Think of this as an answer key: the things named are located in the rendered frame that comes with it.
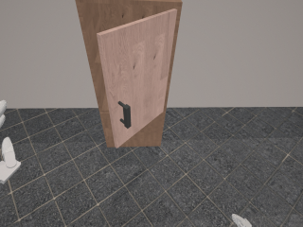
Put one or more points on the handle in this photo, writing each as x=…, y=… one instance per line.
x=126, y=115

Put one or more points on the cupboard door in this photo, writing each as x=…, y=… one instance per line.
x=135, y=60

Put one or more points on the right robot hand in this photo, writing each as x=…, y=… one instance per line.
x=241, y=222

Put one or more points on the left robot hand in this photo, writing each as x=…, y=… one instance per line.
x=10, y=165

